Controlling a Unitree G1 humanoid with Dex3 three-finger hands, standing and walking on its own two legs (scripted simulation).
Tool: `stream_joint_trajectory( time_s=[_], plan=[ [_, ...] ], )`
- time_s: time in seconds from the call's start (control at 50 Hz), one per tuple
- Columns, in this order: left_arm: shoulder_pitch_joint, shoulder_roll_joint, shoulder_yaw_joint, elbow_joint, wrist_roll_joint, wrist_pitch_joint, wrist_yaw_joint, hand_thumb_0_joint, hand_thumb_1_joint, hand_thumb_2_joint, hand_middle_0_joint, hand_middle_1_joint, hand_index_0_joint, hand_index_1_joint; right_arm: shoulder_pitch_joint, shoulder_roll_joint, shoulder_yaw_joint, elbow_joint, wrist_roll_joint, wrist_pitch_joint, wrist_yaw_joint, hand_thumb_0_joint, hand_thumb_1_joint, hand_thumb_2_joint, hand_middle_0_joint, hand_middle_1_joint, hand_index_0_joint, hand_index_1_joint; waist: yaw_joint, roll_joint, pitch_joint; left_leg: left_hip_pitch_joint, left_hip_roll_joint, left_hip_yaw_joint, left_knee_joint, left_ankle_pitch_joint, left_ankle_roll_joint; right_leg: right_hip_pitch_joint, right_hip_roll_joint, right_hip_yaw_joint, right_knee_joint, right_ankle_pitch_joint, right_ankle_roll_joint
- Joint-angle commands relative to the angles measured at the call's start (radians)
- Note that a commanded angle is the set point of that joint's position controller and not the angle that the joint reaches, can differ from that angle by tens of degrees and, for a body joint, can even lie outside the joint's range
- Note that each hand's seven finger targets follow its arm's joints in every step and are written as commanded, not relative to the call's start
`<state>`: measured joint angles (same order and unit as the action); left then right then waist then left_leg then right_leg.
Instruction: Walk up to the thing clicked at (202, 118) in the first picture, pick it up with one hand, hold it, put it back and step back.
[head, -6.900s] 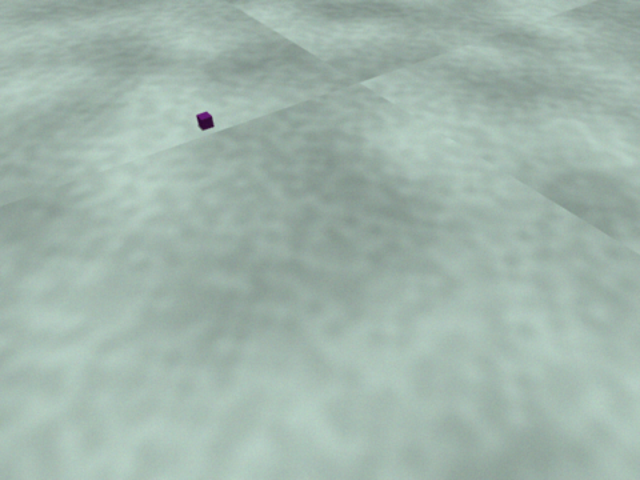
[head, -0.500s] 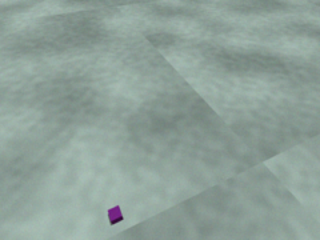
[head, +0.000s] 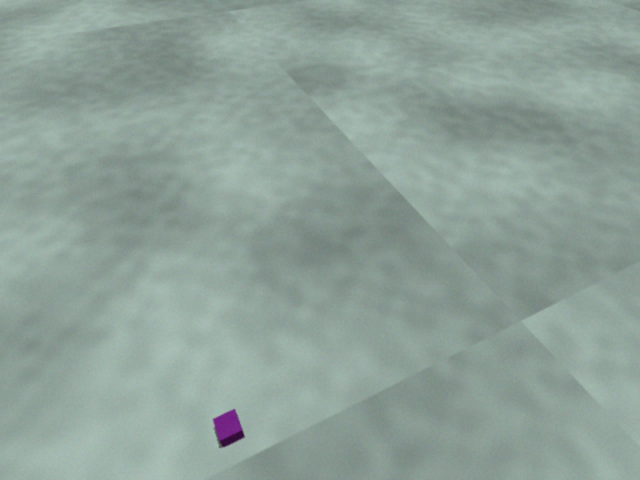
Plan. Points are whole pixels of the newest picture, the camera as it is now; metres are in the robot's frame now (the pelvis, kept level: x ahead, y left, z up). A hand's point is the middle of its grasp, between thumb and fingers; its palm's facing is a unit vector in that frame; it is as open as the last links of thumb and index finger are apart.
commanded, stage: stand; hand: left
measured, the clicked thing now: (229, 428) +0.42 +0.26 -0.75
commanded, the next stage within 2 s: none
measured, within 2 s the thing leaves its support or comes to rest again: neither
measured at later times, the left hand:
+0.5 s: hand out of the picture +0.07 +0.25 -0.16, palm faces -0.03 -0.94 -0.34, open 7.4 cm
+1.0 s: hand out of the picture +0.08 +0.25 -0.16, palm faces -0.03 -0.94 -0.35, open 7.4 cm
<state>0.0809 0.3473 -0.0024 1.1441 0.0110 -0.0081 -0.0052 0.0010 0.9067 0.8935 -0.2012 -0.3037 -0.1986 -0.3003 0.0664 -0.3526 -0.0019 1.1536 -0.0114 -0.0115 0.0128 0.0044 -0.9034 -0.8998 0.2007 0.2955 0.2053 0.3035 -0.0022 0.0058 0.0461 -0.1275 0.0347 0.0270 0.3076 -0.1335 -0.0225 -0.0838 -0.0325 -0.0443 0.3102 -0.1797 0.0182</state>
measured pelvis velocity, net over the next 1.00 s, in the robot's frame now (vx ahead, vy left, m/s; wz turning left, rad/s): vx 0.00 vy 0.00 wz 0.00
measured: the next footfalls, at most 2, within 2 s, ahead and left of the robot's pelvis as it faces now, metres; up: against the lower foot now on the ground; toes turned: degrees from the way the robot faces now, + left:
none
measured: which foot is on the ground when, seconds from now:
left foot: down 0.00-1.00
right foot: down 0.00-1.00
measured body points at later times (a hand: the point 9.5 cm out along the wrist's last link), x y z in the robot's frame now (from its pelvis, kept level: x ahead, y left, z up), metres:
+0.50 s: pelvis +0.00 +0.00 +0.00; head +0.00 +0.00 +0.45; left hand +0.07 +0.30 -0.13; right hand +0.07 -0.30 -0.13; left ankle +0.02 +0.13 -0.75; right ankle +0.00 -0.13 -0.75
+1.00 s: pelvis +0.00 +0.00 +0.00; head +0.01 +0.00 +0.45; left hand +0.08 +0.30 -0.13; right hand +0.08 -0.30 -0.13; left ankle +0.02 +0.13 -0.75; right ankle +0.00 -0.13 -0.75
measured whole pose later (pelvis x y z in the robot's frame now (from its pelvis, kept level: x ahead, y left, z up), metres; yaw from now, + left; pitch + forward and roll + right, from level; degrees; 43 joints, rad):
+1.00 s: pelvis +0.00 +0.00 +0.00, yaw +0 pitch -3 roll +0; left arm 0.11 0.35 -0.01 1.13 0.01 -0.01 -0.01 0.00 0.91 0.89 -0.20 -0.30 -0.20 -0.30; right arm 0.10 -0.35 0.00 1.15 -0.01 -0.01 0.01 0.00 -0.90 -0.90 0.20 0.30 0.21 0.30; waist 0.00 0.00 0.05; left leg -0.12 0.04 0.03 0.31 -0.14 -0.02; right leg -0.08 -0.03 -0.05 0.31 -0.19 0.02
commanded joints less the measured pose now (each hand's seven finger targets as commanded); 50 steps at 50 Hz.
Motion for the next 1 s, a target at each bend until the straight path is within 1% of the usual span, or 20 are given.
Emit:
stream_joint_trajectory(
  time_s=[0.0, 0.12, 0.16, 0.2, 0.26, 0.36, 0.4, 0.46, 0.54, 0.58, 0.64, 0.7, 0.74, 0.76, 0.82, 0.86, 0.9, 0.92, 0.96, 0.98],
  plan=[
    [-0.042, 0.218, 0.042, -0.061, -0.003, -0.021, 0.011, 0.000, 0.900, 0.900, -0.200, -0.300, -0.200, -0.300, -0.048, -0.204, -0.036, -0.053, 0.002, -0.015, -0.013, 0.000, -0.900, -0.900, 0.200, 0.300, 0.200, 0.300, -0.004, -0.013, -0.043, 0.006, 0.101, -0.092, -0.050, 0.013, 0.026, -0.044, -0.111, 0.093, -0.077, 0.005, -0.025],
    [-0.031, 0.218, 0.040, -0.067, -0.003, -0.025, 0.011, 0.000, 0.900, 0.900, -0.200, -0.300, -0.200, -0.300, -0.041, -0.212, -0.041, -0.056, 0.001, -0.016, -0.012, 0.000, -0.900, -0.900, 0.200, 0.300, 0.200, 0.300, -0.002, -0.008, -0.087, 0.039, 0.110, -0.094, -0.029, 0.077, 0.034, -0.030, -0.117, 0.097, -0.068, 0.059, -0.028],
    [-0.032, 0.223, 0.042, -0.066, -0.004, -0.025, 0.011, 0.000, 0.900, 0.900, -0.200, -0.300, -0.200, -0.300, -0.032, -0.200, -0.036, -0.055, 0.001, -0.016, -0.012, 0.000, -0.900, -0.900, 0.200, 0.300, 0.200, 0.300, -0.004, -0.016, -0.064, 0.015, 0.103, -0.096, -0.041, 0.061, 0.027, -0.034, -0.113, 0.094, -0.070, 0.044, -0.027],
    [-0.025, 0.221, 0.039, -0.069, -0.002, -0.025, 0.011, 0.000, 0.900, 0.900, -0.200, -0.300, -0.200, -0.300, -0.035, -0.211, -0.040, -0.056, 0.001, -0.017, -0.012, 0.000, -0.900, -0.900, 0.200, 0.300, 0.200, 0.300, -0.002, -0.006, -0.082, 0.041, 0.107, -0.095, -0.032, 0.082, 0.030, -0.035, -0.115, 0.096, -0.067, 0.065, -0.029],
    [-0.025, 0.220, 0.041, -0.068, -0.002, -0.022, 0.012, 0.000, 0.900, 0.900, -0.200, -0.300, -0.200, -0.300, -0.025, -0.207, -0.039, -0.053, 0.001, -0.015, -0.013, 0.000, -0.900, -0.900, 0.200, 0.300, 0.200, 0.300, -0.003, -0.011, -0.068, 0.024, 0.108, -0.098, -0.036, 0.073, 0.029, -0.032, -0.111, 0.093, -0.067, 0.045, -0.030],
    [-0.019, 0.223, 0.041, -0.067, -0.003, -0.022, 0.012, 0.000, 0.900, 0.900, -0.200, -0.300, -0.200, -0.300, -0.019, -0.208, -0.037, -0.053, 0.001, -0.016, -0.014, 0.000, -0.900, -0.900, 0.200, 0.300, 0.200, 0.300, -0.002, -0.004, -0.067, 0.023, 0.108, -0.098, -0.038, 0.071, 0.029, -0.028, -0.112, 0.096, -0.064, 0.052, -0.031],
    [-0.016, 0.219, 0.040, -0.066, -0.005, -0.020, 0.011, 0.000, 0.900, 0.900, -0.200, -0.300, -0.200, -0.300, -0.015, -0.208, -0.035, -0.051, 0.001, -0.015, -0.014, 0.000, -0.900, -0.900, 0.200, 0.300, 0.200, 0.300, -0.001, -0.004, -0.048, 0.008, 0.105, -0.099, -0.047, 0.053, 0.024, -0.034, -0.109, 0.095, -0.069, 0.027, -0.031],
    [-0.019, 0.225, 0.041, -0.071, -0.002, -0.021, 0.011, 0.000, 0.900, 0.900, -0.200, -0.300, -0.200, -0.300, -0.011, -0.205, -0.036, -0.055, 0.001, -0.015, -0.014, 0.000, -0.900, -0.900, 0.200, 0.300, 0.200, 0.300, -0.005, -0.015, -0.070, 0.025, 0.108, -0.095, -0.035, 0.064, 0.031, -0.029, -0.113, 0.097, -0.065, 0.047, -0.034],
    [-0.008, 0.219, 0.038, -0.071, -0.002, -0.023, 0.010, 0.000, 0.900, 0.900, -0.200, -0.300, -0.200, -0.300, -0.015, -0.210, -0.035, -0.057, 0.002, -0.017, -0.015, 0.000, -0.900, -0.900, 0.200, 0.300, 0.200, 0.300, 0.000, 0.001, -0.066, 0.030, 0.110, -0.098, -0.037, 0.085, 0.032, -0.033, -0.112, 0.093, -0.061, 0.070, -0.030],
    [-0.018, 0.223, 0.042, -0.070, -0.003, -0.020, 0.010, 0.000, 0.900, 0.900, -0.200, -0.300, -0.200, -0.300, -0.010, -0.209, -0.034, -0.059, -0.001, -0.016, -0.016, 0.000, -0.900, -0.900, 0.200, 0.300, 0.200, 0.300, -0.003, -0.007, -0.055, 0.018, 0.108, -0.094, -0.040, 0.062, 0.029, -0.033, -0.112, 0.097, -0.062, 0.048, -0.031],
    [-0.004, 0.217, 0.038, -0.069, -0.003, -0.021, 0.009, 0.000, 0.900, 0.900, -0.200, -0.300, -0.200, -0.300, -0.015, -0.212, -0.035, -0.059, 0.003, -0.017, -0.016, 0.000, -0.900, -0.900, 0.200, 0.300, 0.200, 0.300, 0.002, -0.002, -0.057, 0.024, 0.110, -0.100, -0.043, 0.080, 0.031, -0.034, -0.109, 0.092, -0.063, 0.053, -0.030],
    [-0.014, 0.226, 0.040, -0.075, 0.000, -0.023, 0.012, 0.000, 0.900, 0.900, -0.200, -0.300, -0.200, -0.300, -0.011, -0.208, -0.035, -0.063, 0.000, -0.017, -0.016, 0.000, -0.900, -0.900, 0.200, 0.300, 0.200, 0.300, -0.002, -0.016, -0.069, 0.032, 0.110, -0.095, -0.033, 0.104, 0.029, -0.026, -0.113, 0.092, -0.058, 0.088, -0.030],
    [-0.011, 0.223, 0.038, -0.072, -0.001, -0.021, 0.012, 0.000, 0.900, 0.900, -0.200, -0.300, -0.200, -0.300, -0.017, -0.208, -0.035, -0.061, 0.002, -0.015, -0.015, 0.000, -0.900, -0.900, 0.200, 0.300, 0.200, 0.300, 0.000, -0.025, -0.047, 0.022, 0.108, -0.097, -0.038, 0.076, 0.028, -0.038, -0.111, 0.090, -0.068, 0.053, -0.028],
    [-0.008, 0.221, 0.039, -0.071, 0.000, -0.021, 0.012, 0.000, 0.900, 0.900, -0.200, -0.300, -0.200, -0.300, -0.020, -0.214, -0.037, -0.062, 0.003, -0.013, -0.016, 0.000, -0.900, -0.900, 0.200, 0.300, 0.200, 0.300, 0.000, -0.010, -0.058, 0.035, 0.110, -0.096, -0.034, 0.070, 0.033, -0.038, -0.112, 0.094, -0.071, 0.049, -0.030],
    [-0.013, 0.223, 0.040, -0.077, 0.000, -0.024, 0.012, 0.000, 0.900, 0.900, -0.200, -0.300, -0.200, -0.300, -0.011, -0.211, -0.036, -0.064, 0.002, -0.015, -0.015, 0.000, -0.900, -0.900, 0.200, 0.300, 0.200, 0.300, -0.004, -0.004, -0.068, 0.029, 0.106, -0.092, -0.034, 0.087, 0.032, -0.024, -0.114, 0.093, -0.068, 0.085, -0.029],
    [-0.014, 0.227, 0.042, -0.075, -0.002, -0.021, 0.011, 0.000, 0.900, 0.900, -0.200, -0.300, -0.200, -0.300, -0.011, -0.208, -0.034, -0.062, 0.000, -0.015, -0.016, 0.000, -0.900, -0.900, 0.200, 0.300, 0.200, 0.300, -0.003, -0.003, -0.053, 0.025, 0.108, -0.095, -0.043, 0.065, 0.029, -0.035, -0.112, 0.093, -0.063, 0.048, -0.031],
    [-0.009, 0.225, 0.041, -0.077, -0.001, -0.020, 0.010, 0.000, 0.900, 0.900, -0.200, -0.300, -0.200, -0.300, -0.014, -0.209, -0.035, -0.065, 0.000, -0.017, -0.016, 0.000, -0.900, -0.900, 0.200, 0.300, 0.200, 0.300, 0.000, -0.001, -0.072, 0.035, 0.112, -0.094, -0.039, 0.087, 0.031, -0.026, -0.114, 0.094, -0.058, 0.067, -0.034],
    [-0.004, 0.220, 0.040, -0.073, -0.002, -0.020, 0.010, 0.000, 0.900, 0.900, -0.200, -0.300, -0.200, -0.300, -0.020, -0.214, -0.036, -0.063, 0.002, -0.016, -0.016, 0.000, -0.900, -0.900, 0.200, 0.300, 0.200, 0.300, 0.004, 0.000, -0.052, 0.024, 0.109, -0.097, -0.044, 0.078, 0.031, -0.034, -0.109, 0.090, -0.065, 0.056, -0.031],
    [-0.010, 0.226, 0.042, -0.075, -0.002, -0.021, 0.010, 0.000, 0.900, 0.900, -0.200, -0.300, -0.200, -0.300, -0.010, -0.211, -0.034, -0.063, 0.002, -0.017, -0.016, 0.000, -0.900, -0.900, 0.200, 0.300, 0.200, 0.300, -0.001, -0.010, -0.064, 0.033, 0.110, -0.094, -0.040, 0.092, 0.033, -0.023, -0.114, 0.096, -0.062, 0.075, -0.033],
    [-0.007, 0.223, 0.041, -0.074, -0.001, -0.021, 0.010, 0.000, 0.900, 0.900, -0.200, -0.300, -0.200, -0.300, -0.006, -0.212, -0.034, -0.062, 0.001, -0.017, -0.016, 0.000, -0.900, -0.900, 0.200, 0.300, 0.200, 0.300, -0.001, -0.002, -0.059, 0.025, 0.108, -0.094, -0.044, 0.074, 0.031, -0.026, -0.113, 0.094, -0.064, 0.064, -0.031]
  ],
)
